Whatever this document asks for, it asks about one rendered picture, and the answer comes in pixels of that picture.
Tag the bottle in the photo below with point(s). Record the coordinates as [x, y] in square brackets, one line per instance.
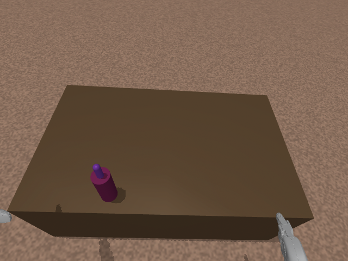
[103, 182]

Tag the left robot hand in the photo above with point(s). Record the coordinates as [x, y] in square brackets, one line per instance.
[5, 216]

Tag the right robot hand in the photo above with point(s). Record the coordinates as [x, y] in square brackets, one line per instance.
[291, 247]

